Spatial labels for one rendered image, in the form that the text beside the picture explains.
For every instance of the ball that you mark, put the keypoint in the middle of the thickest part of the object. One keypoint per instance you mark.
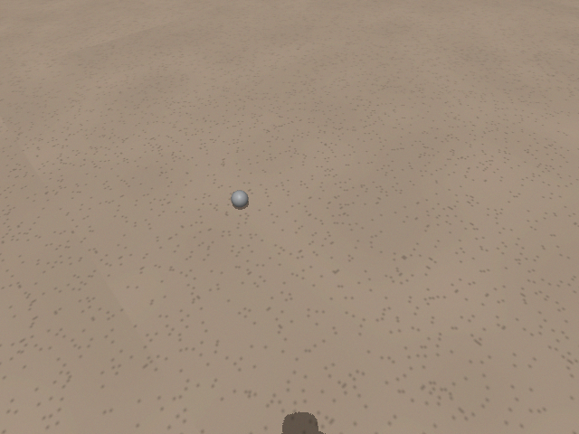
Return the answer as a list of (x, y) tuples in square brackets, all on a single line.
[(239, 198)]

